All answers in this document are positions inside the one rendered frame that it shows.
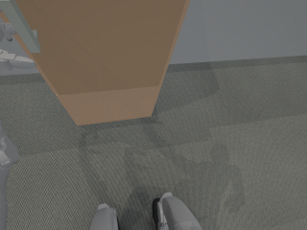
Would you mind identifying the robot shin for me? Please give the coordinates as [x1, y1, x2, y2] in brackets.
[97, 203, 109, 210]
[157, 192, 173, 230]

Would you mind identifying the handle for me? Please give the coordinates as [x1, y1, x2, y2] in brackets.
[0, 0, 41, 54]

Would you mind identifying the left robot shin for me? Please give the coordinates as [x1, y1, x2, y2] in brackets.
[97, 203, 109, 210]

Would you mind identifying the left robot upper arm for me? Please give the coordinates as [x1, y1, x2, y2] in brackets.
[0, 129, 19, 230]

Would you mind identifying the cupboard door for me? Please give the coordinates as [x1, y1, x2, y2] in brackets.
[6, 0, 186, 95]

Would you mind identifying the left robot hand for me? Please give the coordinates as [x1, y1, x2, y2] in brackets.
[0, 8, 36, 71]

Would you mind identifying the right robot shin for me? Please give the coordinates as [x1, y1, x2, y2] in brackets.
[157, 192, 173, 230]

